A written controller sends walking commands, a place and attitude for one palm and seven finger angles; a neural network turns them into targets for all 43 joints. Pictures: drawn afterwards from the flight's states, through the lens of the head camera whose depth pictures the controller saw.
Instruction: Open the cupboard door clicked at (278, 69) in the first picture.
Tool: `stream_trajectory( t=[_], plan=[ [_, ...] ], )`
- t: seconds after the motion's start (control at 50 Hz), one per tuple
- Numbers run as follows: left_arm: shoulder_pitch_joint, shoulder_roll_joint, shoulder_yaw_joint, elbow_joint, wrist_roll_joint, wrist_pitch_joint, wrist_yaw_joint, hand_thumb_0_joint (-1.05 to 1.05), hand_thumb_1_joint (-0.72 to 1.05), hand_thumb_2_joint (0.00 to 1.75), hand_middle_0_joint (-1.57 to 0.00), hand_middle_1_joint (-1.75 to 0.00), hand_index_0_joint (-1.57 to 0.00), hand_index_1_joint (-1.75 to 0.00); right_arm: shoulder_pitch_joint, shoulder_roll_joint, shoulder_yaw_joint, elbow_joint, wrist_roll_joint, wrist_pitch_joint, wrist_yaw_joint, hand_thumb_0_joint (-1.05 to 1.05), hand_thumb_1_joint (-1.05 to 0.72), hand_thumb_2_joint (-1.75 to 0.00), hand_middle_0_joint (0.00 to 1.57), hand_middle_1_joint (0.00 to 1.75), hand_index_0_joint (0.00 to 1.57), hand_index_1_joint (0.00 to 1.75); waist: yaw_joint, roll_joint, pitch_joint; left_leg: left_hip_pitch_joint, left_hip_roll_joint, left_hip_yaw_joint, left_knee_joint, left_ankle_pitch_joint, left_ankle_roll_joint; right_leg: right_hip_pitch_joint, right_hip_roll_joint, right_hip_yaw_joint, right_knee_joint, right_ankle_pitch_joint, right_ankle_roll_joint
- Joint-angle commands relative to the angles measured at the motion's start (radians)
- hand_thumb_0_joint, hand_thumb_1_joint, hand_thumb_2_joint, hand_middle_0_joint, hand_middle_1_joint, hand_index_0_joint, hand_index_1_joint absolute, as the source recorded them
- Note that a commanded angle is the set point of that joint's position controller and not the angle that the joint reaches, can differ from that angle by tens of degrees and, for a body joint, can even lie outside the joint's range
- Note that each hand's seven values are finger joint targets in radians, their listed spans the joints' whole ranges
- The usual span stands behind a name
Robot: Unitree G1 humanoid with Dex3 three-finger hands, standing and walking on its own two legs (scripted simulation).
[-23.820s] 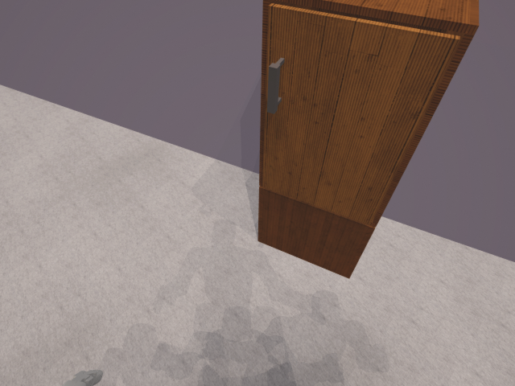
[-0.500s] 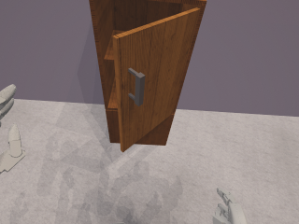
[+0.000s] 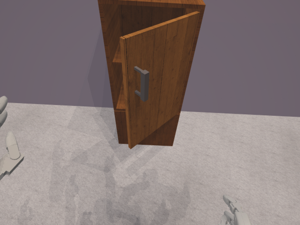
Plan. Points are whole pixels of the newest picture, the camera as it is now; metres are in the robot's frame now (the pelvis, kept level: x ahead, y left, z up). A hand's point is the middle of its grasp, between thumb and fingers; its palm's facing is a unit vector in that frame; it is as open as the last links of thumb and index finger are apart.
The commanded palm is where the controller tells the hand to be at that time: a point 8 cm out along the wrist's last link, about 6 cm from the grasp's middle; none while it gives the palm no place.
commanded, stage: stop stepping back and stand still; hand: left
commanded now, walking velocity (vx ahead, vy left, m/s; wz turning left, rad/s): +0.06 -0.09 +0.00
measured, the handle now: (140, 83) +0.57 +0.07 +0.07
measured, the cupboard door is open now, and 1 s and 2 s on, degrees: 46 46 46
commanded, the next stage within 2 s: let the arm hang, fingers relaxed in 0.40 s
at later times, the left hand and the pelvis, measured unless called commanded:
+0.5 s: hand (33, 157) +0.20 +0.24 +0.16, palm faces +0.36 -0.80 -0.47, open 7.4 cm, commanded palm none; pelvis +0.00 -0.01 +0.01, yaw +0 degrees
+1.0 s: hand out of the picture -0.10 +0.15 -0.17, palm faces +0.09 -0.98 -0.15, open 7.3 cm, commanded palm none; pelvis -0.02 -0.01 +0.01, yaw +4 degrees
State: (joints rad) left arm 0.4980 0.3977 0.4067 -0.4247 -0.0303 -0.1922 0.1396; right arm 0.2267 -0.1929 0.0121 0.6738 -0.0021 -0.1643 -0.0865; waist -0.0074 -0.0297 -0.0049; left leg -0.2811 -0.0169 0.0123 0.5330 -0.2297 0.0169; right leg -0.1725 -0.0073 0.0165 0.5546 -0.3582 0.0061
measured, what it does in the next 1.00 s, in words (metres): stands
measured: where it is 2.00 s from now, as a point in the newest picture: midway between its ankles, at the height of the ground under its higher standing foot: outside the picture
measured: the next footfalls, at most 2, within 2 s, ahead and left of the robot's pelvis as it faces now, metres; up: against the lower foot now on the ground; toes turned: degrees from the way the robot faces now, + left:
none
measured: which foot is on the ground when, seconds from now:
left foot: down 0.00-1.00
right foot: down 0.00-1.00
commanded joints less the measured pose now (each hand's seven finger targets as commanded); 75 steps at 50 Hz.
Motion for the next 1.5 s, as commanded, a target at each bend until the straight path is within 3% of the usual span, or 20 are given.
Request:
stream_trajectory(
  t=[0.0,0.06,0.12,0.14,0.26,0.32,0.36,0.46,0.48,0.5,0.54,0.56,0.6,0.64,0.68,0.74,0.84,0.94,1.1,1.48],
  plan=[
    [0.014,0.183,0.124,-0.275,-0.005,-0.078,0.018,0.00,0.90,0.90,-0.20,-0.30,-0.20,-0.30,-0.099,-0.136,-0.035,-0.172,-0.006,-0.065,0.005,0.00,-0.90,-0.90,0.20,0.30,0.20,0.30,0.013,0.202,-0.054,0.016,0.183,-0.193,-0.253,-0.013,0.052,0.000,0.032,-0.050,-0.057,0.049,0.002],
    [0.069,0.187,0.146,-0.216,-0.012,-0.063,0.018,0.00,0.90,0.90,-0.20,-0.30,-0.20,-0.30,-0.098,-0.127,-0.037,-0.179,-0.008,-0.046,0.007,0.00,-0.90,-0.90,0.20,0.30,0.20,0.30,0.009,0.130,-0.035,-0.045,0.109,-0.101,-0.204,-0.168,0.016,0.019,0.011,0.001,-0.170,0.036,-0.028],
    [0.034,0.173,0.121,-0.195,-0.022,-0.056,0.012,0.00,0.90,0.90,-0.20,-0.30,-0.20,-0.30,-0.096,-0.115,-0.040,-0.177,-0.007,-0.022,0.008,0.00,-0.90,-0.90,0.20,0.30,0.20,0.30,-0.007,-0.019,-0.021,0.016,0.044,-0.028,0.003,-0.084,-0.003,-0.116,-0.096,0.178,-0.293,-0.039,-0.083],
    [0.014,0.173,0.117,-0.186,-0.023,-0.052,0.013,0.00,0.90,0.90,-0.20,-0.30,-0.20,-0.30,-0.088,-0.113,-0.040,-0.170,-0.006,-0.019,0.007,0.00,-0.90,-0.90,0.20,0.30,0.20,0.30,-0.009,-0.047,-0.023,0.037,0.039,-0.024,0.044,-0.042,-0.004,-0.138,-0.120,0.194,-0.303,-0.006,-0.092],
    [-0.101,0.192,0.098,-0.206,-0.008,-0.052,0.009,0.00,0.90,0.90,-0.20,-0.30,-0.20,-0.30,-0.120,-0.128,-0.040,-0.172,0.001,-0.024,-0.007,0.00,-0.90,-0.90,0.20,0.30,0.20,0.30,0.003,0.078,-0.036,0.133,0.075,-0.066,-0.076,0.224,0.009,-0.079,-0.039,0.048,-0.195,0.283,-0.015],
    [-0.066,0.184,0.094,-0.234,-0.005,-0.059,0.008,0.00,0.90,0.90,-0.20,-0.30,-0.20,-0.30,-0.107,-0.131,-0.043,-0.182,0.007,-0.028,-0.003,0.00,-0.90,-0.90,0.20,0.30,0.20,0.30,0.011,0.088,-0.086,0.150,0.083,-0.075,-0.087,0.357,0.010,-0.002,-0.020,0.014,-0.163,0.363,-0.002],
    [-0.018,0.197,0.106,-0.254,-0.008,-0.062,0.010,0.00,0.90,0.90,-0.20,-0.30,-0.20,-0.30,-0.111,-0.132,-0.045,-0.189,0.006,-0.033,-0.001,0.00,-0.90,-0.90,0.20,0.30,0.20,0.30,0.015,0.133,-0.097,0.154,0.082,-0.077,-0.098,0.376,0.007,0.011,-0.021,0.008,-0.168,0.363,-0.002],
    [0.083,0.204,0.142,-0.240,-0.021,-0.073,0.013,0.00,0.90,0.90,-0.20,-0.30,-0.20,-0.30,-0.104,-0.134,-0.053,-0.196,0.005,-0.026,0.005,0.00,-0.90,-0.90,0.20,0.30,0.20,0.30,0.015,0.103,-0.104,0.122,0.073,-0.073,-0.104,0.331,-0.005,0.033,-0.024,0.009,-0.200,0.346,-0.007],
    [-0.049,0.018,-0.287,0.566,0.074,0.086,-0.122,0.00,0.90,0.90,-0.20,-0.30,-0.20,-0.30,-0.149,-0.313,-0.099,0.061,0.010,-0.035,0.091,0.00,-0.90,-0.90,0.20,0.30,0.20,0.30,-0.025,0.114,-0.027,-0.007,0.112,-0.116,0.032,0.445,0.020,-0.077,-0.096,-0.030,-0.032,0.441,-0.036],
    [-0.056,0.010,-0.269,0.601,0.062,0.156,-0.139,0.00,0.90,0.90,-0.20,-0.30,-0.20,-0.30,-0.073,-0.268,-0.104,0.065,0.014,0.032,0.090,0.00,-0.90,-0.90,0.20,0.30,0.20,0.30,-0.008,0.106,-0.092,0.030,0.119,-0.115,0.008,0.429,0.014,-0.079,-0.084,0.002,-0.038,0.332,-0.035],
    [-0.107,0.003,-0.293,0.682,0.063,0.174,-0.145,0.00,0.90,0.90,-0.20,-0.30,-0.20,-0.30,-0.086,-0.254,-0.075,0.055,-0.004,0.075,0.086,0.00,-0.90,-0.90,0.20,0.30,0.20,0.30,0.011,0.050,-0.078,-0.067,0.147,-0.196,-0.042,0.281,0.057,-0.073,-0.047,-0.013,-0.013,0.139,-0.028],
    [-0.139,0.024,-0.299,0.738,0.068,0.171,-0.144,0.00,0.90,0.90,-0.20,-0.30,-0.20,-0.30,-0.096,-0.256,-0.071,0.055,-0.012,0.086,0.084,0.00,-0.90,-0.90,0.20,0.30,0.20,0.30,0.018,-0.058,-0.088,-0.075,0.142,-0.210,-0.042,0.279,0.059,-0.033,-0.046,0.001,-0.028,0.157,-0.035],
    [-0.213,0.057,-0.306,0.867,0.066,0.165,-0.143,0.00,0.90,0.90,-0.20,-0.30,-0.20,-0.30,-0.111,-0.264,-0.070,0.086,-0.017,0.103,0.085,0.00,-0.90,-0.90,0.20,0.30,0.20,0.30,0.012,-0.179,-0.096,-0.044,0.100,-0.167,0.000,0.256,0.041,-0.029,-0.096,0.044,-0.082,0.226,-0.060],
    [-0.293,0.071,-0.322,0.998,0.060,0.171,-0.138,0.00,0.90,0.90,-0.20,-0.30,-0.20,-0.30,-0.117,-0.265,-0.066,0.132,-0.021,0.124,0.084,0.00,-0.90,-0.90,0.20,0.30,0.20,0.30,-0.006,-0.142,-0.063,0.019,0.070,-0.134,0.007,0.232,0.023,-0.079,-0.130,0.071,-0.124,0.235,-0.085],
    [-0.323,0.054,-0.343,1.115,0.053,0.180,-0.130,0.00,0.90,0.90,-0.20,-0.30,-0.20,-0.30,-0.113,-0.234,-0.051,0.174,-0.027,0.144,0.083,0.00,-0.90,-0.90,0.20,0.30,0.20,0.30,-0.008,0.004,-0.033,0.040,0.072,-0.133,-0.038,0.242,0.016,-0.066,-0.119,0.069,-0.135,0.228,-0.079],
    [-0.293,0.011,-0.365,1.275,0.044,0.191,-0.124,0.00,0.90,0.90,-0.20,-0.30,-0.20,-0.30,-0.106,-0.193,-0.030,0.239,-0.026,0.162,0.076,0.00,-0.90,-0.90,0.20,0.30,0.20,0.30,0.003,0.142,0.000,0.031,0.085,-0.160,-0.127,0.153,0.017,-0.029,-0.082,0.048,-0.162,0.117,-0.054],
    [-0.213,-0.060,-0.371,1.452,0.037,0.192,-0.122,0.00,0.90,0.90,-0.20,-0.30,-0.20,-0.30,-0.040,-0.136,-0.022,0.335,-0.021,0.174,0.059,0.00,-0.90,-0.90,0.20,0.30,0.20,0.30,0.000,0.185,0.021,0.055,0.080,-0.155,-0.155,0.058,0.011,-0.027,-0.078,0.042,-0.224,0.059,-0.061],
    [-0.148,-0.114,-0.377,1.536,0.035,0.190,-0.117,0.00,0.90,0.90,-0.20,-0.30,-0.20,-0.30,0.038,-0.099,-0.028,0.387,-0.017,0.180,0.049,0.00,-0.90,-0.90,0.20,0.30,0.20,0.30,-0.006,0.082,0.033,0.076,0.080,-0.149,-0.147,0.049,0.015,-0.046,-0.080,0.020,-0.248,0.045,-0.062],
    [-0.090,-0.153,-0.378,1.575,0.036,0.193,-0.107,0.00,0.90,0.90,-0.20,-0.30,-0.20,-0.30,0.096,-0.053,-0.032,0.425,-0.018,0.185,0.047,0.00,-0.90,-0.90,0.20,0.30,0.20,0.30,-0.003,0.023,0.101,0.043,0.078,-0.150,-0.159,0.019,0.021,-0.077,-0.076,0.005,-0.239,0.002,-0.062],
    [-0.139,-0.151,-0.358,1.540,0.038,0.185,-0.103,0.00,0.90,0.90,-0.20,-0.30,-0.20,-0.30,0.101,-0.028,-0.033,0.432,-0.024,0.170,0.051,0.00,-0.90,-0.90,0.20,0.30,0.20,0.30,0.002,0.049,0.104,0.016,0.071,-0.151,-0.166,0.095,0.018,-0.034,-0.083,-0.002,-0.216,0.059,-0.059]
  ],
)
